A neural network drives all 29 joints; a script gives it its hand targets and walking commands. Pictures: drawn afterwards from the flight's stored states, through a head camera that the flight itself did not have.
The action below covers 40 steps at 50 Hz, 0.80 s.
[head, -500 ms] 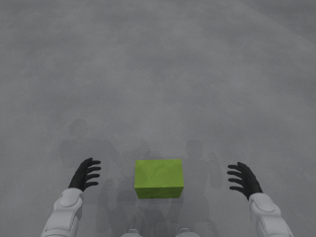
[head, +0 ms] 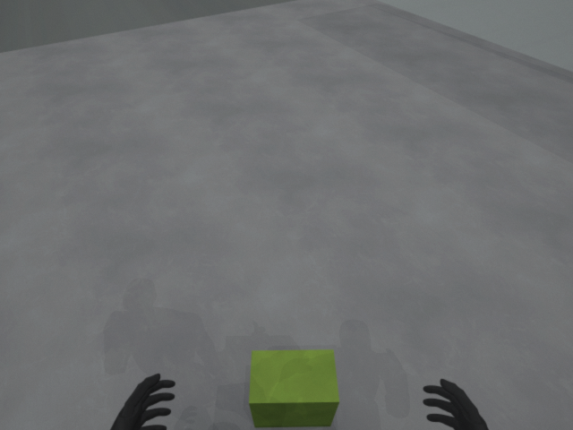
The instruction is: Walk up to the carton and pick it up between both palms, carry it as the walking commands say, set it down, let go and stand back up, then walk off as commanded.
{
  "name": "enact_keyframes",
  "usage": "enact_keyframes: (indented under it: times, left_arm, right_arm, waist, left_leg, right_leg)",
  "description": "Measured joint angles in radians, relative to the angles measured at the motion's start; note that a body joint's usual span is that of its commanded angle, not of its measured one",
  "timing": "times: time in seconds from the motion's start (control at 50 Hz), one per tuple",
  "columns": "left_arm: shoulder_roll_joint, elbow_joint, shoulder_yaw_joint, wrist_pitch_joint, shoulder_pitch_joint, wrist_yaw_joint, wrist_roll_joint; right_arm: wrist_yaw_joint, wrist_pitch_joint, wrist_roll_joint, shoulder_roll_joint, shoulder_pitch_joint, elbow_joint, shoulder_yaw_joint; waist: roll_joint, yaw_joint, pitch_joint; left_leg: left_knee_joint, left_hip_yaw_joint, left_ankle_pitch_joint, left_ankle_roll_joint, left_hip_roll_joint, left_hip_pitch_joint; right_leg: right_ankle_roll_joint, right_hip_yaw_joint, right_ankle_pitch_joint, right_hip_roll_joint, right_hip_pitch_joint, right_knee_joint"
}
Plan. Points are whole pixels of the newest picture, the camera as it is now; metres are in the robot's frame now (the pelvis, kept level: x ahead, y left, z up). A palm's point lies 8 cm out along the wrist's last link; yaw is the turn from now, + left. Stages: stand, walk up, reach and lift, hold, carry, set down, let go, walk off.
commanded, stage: let go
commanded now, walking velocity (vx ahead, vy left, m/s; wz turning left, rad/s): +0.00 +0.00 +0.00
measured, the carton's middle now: (292, 390) +0.40 +0.00 -0.65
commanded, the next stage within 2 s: stand in 0.14 s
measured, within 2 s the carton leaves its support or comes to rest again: neither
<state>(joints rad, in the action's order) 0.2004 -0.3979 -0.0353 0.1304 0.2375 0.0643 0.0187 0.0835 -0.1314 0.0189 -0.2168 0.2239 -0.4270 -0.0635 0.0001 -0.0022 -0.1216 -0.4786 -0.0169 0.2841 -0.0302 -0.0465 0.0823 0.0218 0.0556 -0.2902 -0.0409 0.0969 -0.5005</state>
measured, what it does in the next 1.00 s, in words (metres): shifts its weight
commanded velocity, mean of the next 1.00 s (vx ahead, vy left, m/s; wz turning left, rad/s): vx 0.00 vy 0.00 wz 0.00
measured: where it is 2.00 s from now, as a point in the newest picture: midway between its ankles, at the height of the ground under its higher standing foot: outside the picture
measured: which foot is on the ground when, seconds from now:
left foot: down 0.00-1.00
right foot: down 0.00-1.00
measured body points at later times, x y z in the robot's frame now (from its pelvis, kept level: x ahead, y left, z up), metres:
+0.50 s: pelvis +0.01 +0.00 +0.00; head -0.09 +0.00 +0.44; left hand +0.13 +0.29 -0.09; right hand +0.12 -0.30 -0.09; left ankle -0.01 +0.10 -0.74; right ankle +0.00 -0.11 -0.74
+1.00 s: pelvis -0.05 -0.01 +0.00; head -0.12 -0.01 +0.44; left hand -0.01 +0.29 -0.12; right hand -0.01 -0.31 -0.13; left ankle -0.01 +0.10 -0.74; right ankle +0.00 -0.11 -0.74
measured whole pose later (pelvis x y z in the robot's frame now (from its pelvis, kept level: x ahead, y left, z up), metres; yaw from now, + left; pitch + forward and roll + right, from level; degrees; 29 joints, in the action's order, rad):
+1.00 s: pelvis -0.05 -0.01 +0.00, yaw -1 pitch -4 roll +0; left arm 0.31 -0.91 -0.04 -0.03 0.38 0.01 0.04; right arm 0.00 0.04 0.04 -0.35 0.37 -0.94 -0.03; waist -0.02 0.00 0.11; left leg -0.52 -0.02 0.22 -0.02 -0.02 0.22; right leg 0.03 0.05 -0.19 -0.07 0.22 -0.48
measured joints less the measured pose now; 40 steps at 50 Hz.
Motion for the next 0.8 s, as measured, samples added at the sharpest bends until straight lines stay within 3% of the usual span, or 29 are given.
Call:
enact_keyframes:
  times: [0.16,0.26,0.36,0.52,0.8]
  left_arm:
    - [-0.012,-0.026,0.025,0.035,0.004,-0.008,0.006]
    - [0.018,-0.171,0.033,-0.042,0.021,-0.046,0.01]
    - [0.068,-0.273,0.002,-0.1,0.053,-0.067,0.018]
    - [0.101,-0.354,-0.027,-0.134,0.08,-0.07,0.019]
    - [0.114,-0.447,-0.017,-0.157,0.128,-0.048,0.027]
  right_arm:
    - [-0.011,-0.024,0.009,0.026,-0.029,-0.026,0.003]
    - [-0.054,0.046,0.001,-0.01,0.002,-0.196,0.027]
    - [-0.078,0.095,0.013,-0.059,0.06,-0.294,0.007]
    - [-0.094,0.136,0.019,-0.106,0.104,-0.361,-0.003]
    - [-0.078,0.163,0.029,-0.115,0.119,-0.44,0.039]
  waist:
    - [-0.01,0.009,-0.006]
    - [-0.011,-0.001,0.139]
    - [-0.005,-0.002,0.242]
    - [-0.004,0.002,0.295]
    - [-0.006,-0.001,0.256]
  left_leg:
    - [0.004,-0.002,0.013,-0.004,0.001,-0.041]
    - [-0.015,-0.002,0.027,-0.003,0.007,0.037]
    - [-0.026,0.0,0.043,-0.002,0.009,0.04]
    - [-0.018,0.003,0.019,0.002,0.014,0.031]
    - [-0.01,0.013,-0.046,0.01,0.024,0.105]
  right_leg:
    - [-0.002,-0.003,-0.006,-0.001,-0.048,0.019]
    - [-0.001,-0.005,-0.012,-0.006,0.023,0.013]
    - [0.002,-0.007,-0.028,-0.007,0.028,0.001]
    - [0.004,-0.009,-0.003,-0.009,0.018,0.011]
    - [0.006,0.002,0.081,-0.017,0.097,0.022]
